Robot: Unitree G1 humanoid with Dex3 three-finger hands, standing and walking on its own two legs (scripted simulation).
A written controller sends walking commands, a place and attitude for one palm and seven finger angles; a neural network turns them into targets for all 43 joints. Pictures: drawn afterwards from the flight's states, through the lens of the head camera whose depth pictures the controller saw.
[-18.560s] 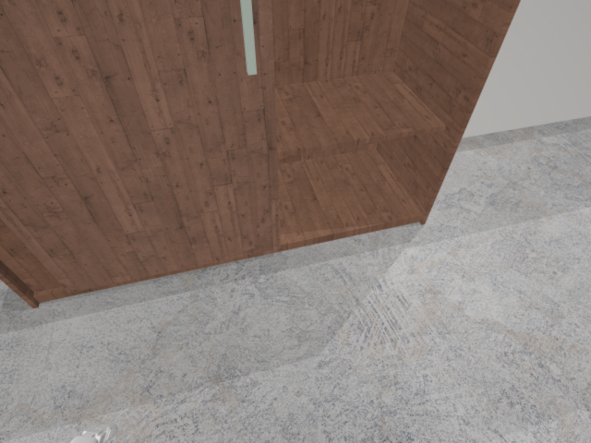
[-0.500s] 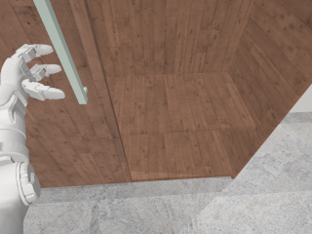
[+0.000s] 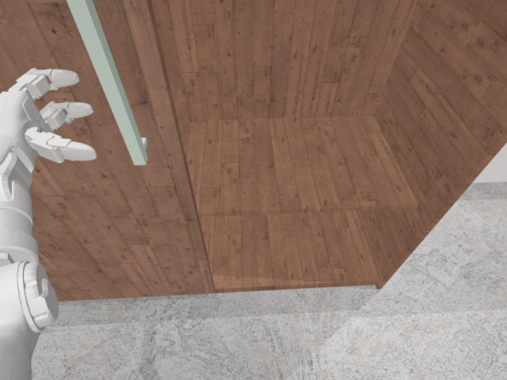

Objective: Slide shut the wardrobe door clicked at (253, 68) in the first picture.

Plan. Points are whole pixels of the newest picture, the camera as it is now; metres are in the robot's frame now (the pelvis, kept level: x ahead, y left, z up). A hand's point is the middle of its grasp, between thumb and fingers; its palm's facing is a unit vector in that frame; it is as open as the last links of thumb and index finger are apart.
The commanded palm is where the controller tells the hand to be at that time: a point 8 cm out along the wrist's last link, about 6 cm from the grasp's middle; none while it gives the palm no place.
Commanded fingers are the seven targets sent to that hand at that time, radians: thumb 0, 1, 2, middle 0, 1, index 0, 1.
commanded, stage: move the hooked fingers beside the handle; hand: left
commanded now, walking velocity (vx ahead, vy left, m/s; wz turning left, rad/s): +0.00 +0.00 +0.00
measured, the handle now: (117, 83) +0.51 +0.20 +0.22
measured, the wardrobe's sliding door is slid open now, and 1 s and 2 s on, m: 0.67 0.67 0.67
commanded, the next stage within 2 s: feel for the door with the fingertips in 0.76 s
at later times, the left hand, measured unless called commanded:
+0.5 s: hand (63, 121) +0.44 +0.27 +0.20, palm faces +0.07 -1.00 -0.03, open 14.0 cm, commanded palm +0.42 +0.31 +0.19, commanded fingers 0.00 -0.50 0.30 -0.30 -1.20 -0.30 -1.20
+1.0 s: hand (78, 119) +0.44 +0.24 +0.20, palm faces +0.06 -1.00 -0.02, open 14.0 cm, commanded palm +0.42 +0.29 +0.20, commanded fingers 0.00 -0.50 0.30 -0.30 -1.20 -0.30 -1.20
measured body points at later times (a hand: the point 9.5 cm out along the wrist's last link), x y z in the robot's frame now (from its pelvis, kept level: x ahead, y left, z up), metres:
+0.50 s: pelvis +0.00 +0.00 +0.00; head +0.03 +0.00 +0.45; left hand +0.43 +0.32 +0.20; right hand +0.07 -0.27 -0.11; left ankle +0.00 +0.11 -0.73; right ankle -0.04 -0.12 -0.73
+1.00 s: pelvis +0.00 +0.00 +0.00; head +0.02 -0.01 +0.45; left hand +0.43 +0.30 +0.21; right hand +0.08 -0.27 -0.11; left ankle +0.00 +0.11 -0.73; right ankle -0.04 -0.12 -0.73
